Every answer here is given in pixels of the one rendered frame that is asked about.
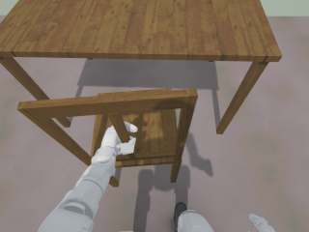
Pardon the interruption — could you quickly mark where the right robot foot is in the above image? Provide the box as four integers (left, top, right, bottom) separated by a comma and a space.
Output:
174, 202, 187, 232

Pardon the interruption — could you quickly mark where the robot left upper arm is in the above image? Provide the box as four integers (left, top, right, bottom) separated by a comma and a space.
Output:
41, 208, 94, 232

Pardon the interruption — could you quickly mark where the robot left forearm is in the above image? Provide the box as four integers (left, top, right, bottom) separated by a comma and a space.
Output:
38, 146, 116, 232

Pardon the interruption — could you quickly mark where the right robot hand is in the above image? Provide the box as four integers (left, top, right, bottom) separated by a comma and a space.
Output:
248, 214, 275, 232

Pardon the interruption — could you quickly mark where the chair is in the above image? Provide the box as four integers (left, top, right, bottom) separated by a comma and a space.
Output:
17, 88, 198, 188

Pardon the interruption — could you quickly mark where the robot right shin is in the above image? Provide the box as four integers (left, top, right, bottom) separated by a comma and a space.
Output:
181, 210, 196, 216

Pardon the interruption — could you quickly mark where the left robot hand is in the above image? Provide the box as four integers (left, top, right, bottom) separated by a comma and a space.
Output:
100, 121, 138, 156

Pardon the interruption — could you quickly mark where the table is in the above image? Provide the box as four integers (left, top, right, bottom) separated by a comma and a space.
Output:
0, 0, 282, 134

